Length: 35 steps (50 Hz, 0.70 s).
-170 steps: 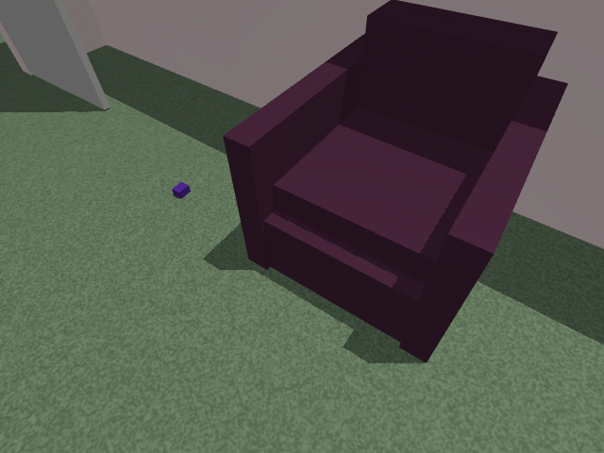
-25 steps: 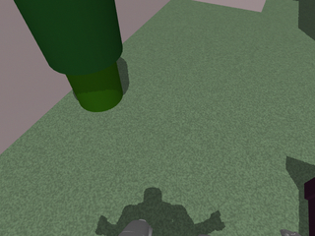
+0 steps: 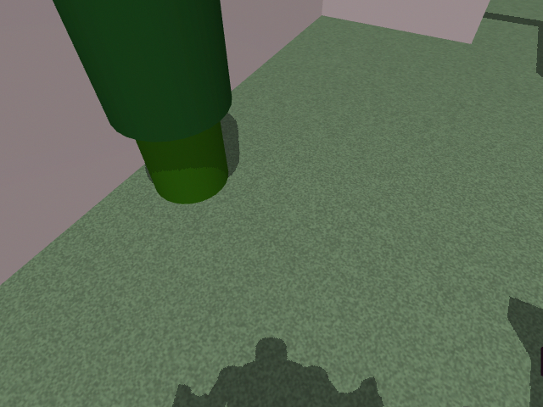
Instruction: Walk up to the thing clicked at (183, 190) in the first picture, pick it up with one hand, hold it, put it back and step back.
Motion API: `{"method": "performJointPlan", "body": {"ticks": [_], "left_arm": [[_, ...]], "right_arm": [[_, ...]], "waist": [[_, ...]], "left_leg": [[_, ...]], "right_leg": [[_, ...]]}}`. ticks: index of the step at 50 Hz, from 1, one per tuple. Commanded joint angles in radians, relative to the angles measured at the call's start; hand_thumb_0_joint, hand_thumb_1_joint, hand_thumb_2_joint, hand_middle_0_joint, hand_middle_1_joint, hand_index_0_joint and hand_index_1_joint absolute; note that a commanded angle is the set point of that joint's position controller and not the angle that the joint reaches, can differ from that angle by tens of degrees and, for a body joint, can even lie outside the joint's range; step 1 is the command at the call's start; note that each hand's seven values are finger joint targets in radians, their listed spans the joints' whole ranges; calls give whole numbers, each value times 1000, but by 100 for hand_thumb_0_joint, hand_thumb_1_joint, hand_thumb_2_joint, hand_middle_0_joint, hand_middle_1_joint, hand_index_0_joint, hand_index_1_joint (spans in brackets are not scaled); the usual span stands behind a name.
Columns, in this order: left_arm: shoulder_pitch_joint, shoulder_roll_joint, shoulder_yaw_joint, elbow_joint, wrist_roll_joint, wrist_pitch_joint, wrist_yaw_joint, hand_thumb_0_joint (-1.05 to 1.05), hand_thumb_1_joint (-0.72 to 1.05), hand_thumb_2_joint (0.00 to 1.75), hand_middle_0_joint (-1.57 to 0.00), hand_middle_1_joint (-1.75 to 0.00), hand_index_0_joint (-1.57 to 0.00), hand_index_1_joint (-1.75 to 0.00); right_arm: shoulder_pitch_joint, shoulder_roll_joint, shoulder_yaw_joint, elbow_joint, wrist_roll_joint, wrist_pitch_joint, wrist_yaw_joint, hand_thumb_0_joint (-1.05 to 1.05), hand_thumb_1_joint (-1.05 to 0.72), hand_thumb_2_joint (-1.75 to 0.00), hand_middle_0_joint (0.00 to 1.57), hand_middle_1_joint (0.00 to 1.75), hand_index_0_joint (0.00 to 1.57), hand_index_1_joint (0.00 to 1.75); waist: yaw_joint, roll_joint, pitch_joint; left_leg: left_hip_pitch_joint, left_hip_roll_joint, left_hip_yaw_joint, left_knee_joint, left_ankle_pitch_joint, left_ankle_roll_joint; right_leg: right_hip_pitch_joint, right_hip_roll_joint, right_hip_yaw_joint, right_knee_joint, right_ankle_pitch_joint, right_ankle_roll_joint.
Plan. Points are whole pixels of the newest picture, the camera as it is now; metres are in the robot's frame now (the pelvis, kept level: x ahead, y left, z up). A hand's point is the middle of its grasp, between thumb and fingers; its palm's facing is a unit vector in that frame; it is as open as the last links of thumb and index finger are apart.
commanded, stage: walk up
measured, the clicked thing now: out of the picture +0.87 -1.26 -0.74
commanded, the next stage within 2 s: stand in 0.40 s
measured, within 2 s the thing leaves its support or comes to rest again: neither
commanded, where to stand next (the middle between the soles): +0.06 +0.00 m, yaw -2 degrees
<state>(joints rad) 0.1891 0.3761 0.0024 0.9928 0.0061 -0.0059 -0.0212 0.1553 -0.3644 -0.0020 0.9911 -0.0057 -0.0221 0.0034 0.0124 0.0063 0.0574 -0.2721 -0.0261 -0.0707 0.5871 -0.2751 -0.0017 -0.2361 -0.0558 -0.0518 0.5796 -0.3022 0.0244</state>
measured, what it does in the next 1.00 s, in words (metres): stands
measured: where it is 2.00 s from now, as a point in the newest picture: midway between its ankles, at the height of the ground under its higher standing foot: outside the picture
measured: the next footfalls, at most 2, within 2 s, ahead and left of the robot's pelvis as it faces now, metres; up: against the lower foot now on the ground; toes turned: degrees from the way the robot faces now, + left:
none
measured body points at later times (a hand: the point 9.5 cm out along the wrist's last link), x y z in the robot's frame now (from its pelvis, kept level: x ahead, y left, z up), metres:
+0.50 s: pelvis +0.00 -0.01 +0.02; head +0.01 +0.00 +0.47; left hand +0.09 +0.30 -0.12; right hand +0.09 -0.31 -0.11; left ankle +0.03 +0.12 -0.73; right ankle +0.01 -0.14 -0.73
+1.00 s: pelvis +0.00 -0.01 +0.02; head +0.00 -0.01 +0.47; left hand +0.08 +0.29 -0.11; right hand +0.08 -0.31 -0.12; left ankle +0.03 +0.12 -0.73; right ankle +0.01 -0.14 -0.73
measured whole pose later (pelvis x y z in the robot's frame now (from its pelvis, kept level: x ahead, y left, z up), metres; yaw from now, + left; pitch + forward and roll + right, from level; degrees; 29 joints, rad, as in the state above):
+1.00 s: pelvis +0.00 -0.01 +0.02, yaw -1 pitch -3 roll +0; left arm 0.10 0.36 -0.01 1.15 0.00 -0.01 -0.01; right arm 0.08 -0.35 -0.01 1.16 -0.01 0.00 0.01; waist 0.00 0.00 0.05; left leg -0.13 0.01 -0.07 0.32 -0.14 -0.03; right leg -0.11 -0.03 -0.05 0.33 -0.17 0.01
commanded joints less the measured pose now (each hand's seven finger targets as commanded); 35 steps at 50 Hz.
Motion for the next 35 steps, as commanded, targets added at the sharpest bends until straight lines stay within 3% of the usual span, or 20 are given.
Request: {"method": "performJointPlan", "body": {"ticks": [1, 5, 11, 16, 19, 22, 28, 35], "left_arm": [[-90, 234, 60, -54, -1, -38, 18, 0, 90, 90, -20, -30, -20, -30], [-105, 216, 58, -19, -5, -31, 21, 0, 90, 90, -20, -30, -20, -30], [-154, 203, 55, 19, -7, -22, 18, 0, 90, 90, -20, -30, -20, -30], [-160, 200, 57, 54, -4, -21, 16, 0, 90, 90, -20, -30, -20, -30], [-177, 199, 57, 63, -2, -18, 14, 0, 90, 90, -20, -30, -20, -30], [-172, 199, 45, 76, -4, -23, 19, 0, 90, 90, -20, -30, -20, -30], [-169, 198, 40, 91, -2, -27, 22, 0, 90, 90, -20, -30, -20, -30], [-153, 201, 36, 101, -1, -26, 24, 0, 90, 90, -20, -30, -20, -30]], "right_arm": [[-32, -209, -42, -21, 8, -33, -12, 0, -90, -90, 20, 30, 20, 30], [-56, -214, -42, 15, 8, -32, -16, 0, -90, -90, 20, 30, 20, 30], [-87, -213, -35, 54, 1, -27, -16, 0, -90, -90, 20, 30, 20, 30], [-110, -210, -31, 72, 0, -25, -16, 0, -90, -90, 20, 30, 20, 30], [-111, -214, -31, 83, -2, -24, -17, 0, -90, -90, 20, 30, 20, 30], [-126, -205, -34, 85, 0, -21, -15, 0, -90, -90, 20, 30, 20, 30], [-129, -207, -37, 95, 2, -13, -13, 0, -90, -90, 20, 30, 20, 30], [-142, -197, -38, 104, 0, -6, -7, 0, -90, -90, 20, 30, 20, 30]], "waist": [[-14, -59, -88], [-4, -27, -112], [0, 11, -73], [2, 8, -80], [-4, 17, -73], [-1, 14, -82], [-9, 0, -113], [-6, -4, -71]], "left_leg": [[49, 79, -72, -113, 192, 44], [71, 103, -85, -141, 288, 44], [41, 113, -101, -227, 213, 37], [50, 116, -100, -244, 236, 34], [37, 113, -102, -266, 175, 31], [84, 133, -96, -272, 304, 13], [137, 138, -81, -286, 302, 14], [132, 127, -73, -307, 194, 10]], "right_leg": [[52, -116, 128, -187, 141, -85], [106, -98, 80, -188, 191, -71], [130, -89, 71, -232, 104, -58], [162, -83, 61, -266, 114, -51], [166, -84, 60, -275, 89, -49], [177, -88, 84, -280, 175, -43], [176, -87, 85, -291, 206, -39], [125, -84, 96, -324, 114, -38]]}}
